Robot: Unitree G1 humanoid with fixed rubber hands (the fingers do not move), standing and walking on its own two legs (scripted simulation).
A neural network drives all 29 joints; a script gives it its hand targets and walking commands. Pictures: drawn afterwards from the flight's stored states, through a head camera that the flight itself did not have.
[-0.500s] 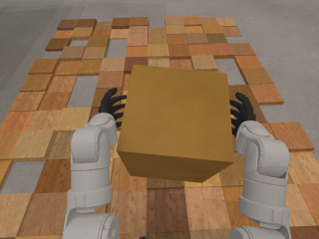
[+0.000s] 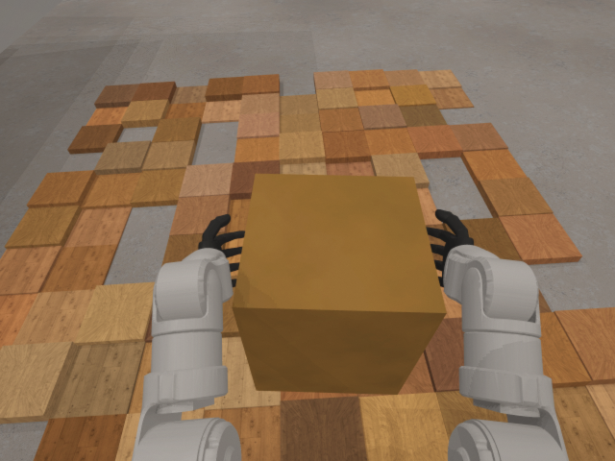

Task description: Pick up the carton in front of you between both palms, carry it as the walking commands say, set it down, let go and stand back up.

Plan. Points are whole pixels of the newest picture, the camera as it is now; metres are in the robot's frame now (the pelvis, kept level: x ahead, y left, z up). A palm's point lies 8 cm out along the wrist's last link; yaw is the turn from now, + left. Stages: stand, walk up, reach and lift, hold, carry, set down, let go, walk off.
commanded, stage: carry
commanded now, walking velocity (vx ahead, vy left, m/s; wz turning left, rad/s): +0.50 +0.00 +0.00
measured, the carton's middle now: (330, 290) +0.35 +0.01 +0.03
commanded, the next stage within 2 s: none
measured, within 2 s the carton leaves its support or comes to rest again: neither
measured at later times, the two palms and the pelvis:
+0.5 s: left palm (205, 83) +0.64 +0.21 +0.19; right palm (395, 83) +0.60 -0.09 +0.20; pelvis +0.27 +0.09 +0.05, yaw -2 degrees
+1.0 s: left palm (204, 54) +0.88 +0.27 +0.14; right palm (342, 38) +0.92 -0.02 +0.15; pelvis +0.57 +0.07 +0.03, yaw +4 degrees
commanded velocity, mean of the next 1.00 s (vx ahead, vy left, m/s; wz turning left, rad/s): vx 0.50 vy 0.00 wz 0.00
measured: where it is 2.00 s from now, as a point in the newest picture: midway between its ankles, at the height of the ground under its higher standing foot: (303, 231)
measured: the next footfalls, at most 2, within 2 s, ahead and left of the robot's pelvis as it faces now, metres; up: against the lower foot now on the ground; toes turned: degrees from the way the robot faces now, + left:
left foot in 0.28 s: +0.33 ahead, +0.15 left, +0.03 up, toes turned +5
right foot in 0.86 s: +0.63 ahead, +0.00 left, +0.01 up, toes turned -3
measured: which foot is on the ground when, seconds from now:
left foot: up 0.00-0.26, down 0.28-0.84, up 0.86-1.00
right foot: down 0.00-0.34, up 0.36-0.84, down 0.86-1.00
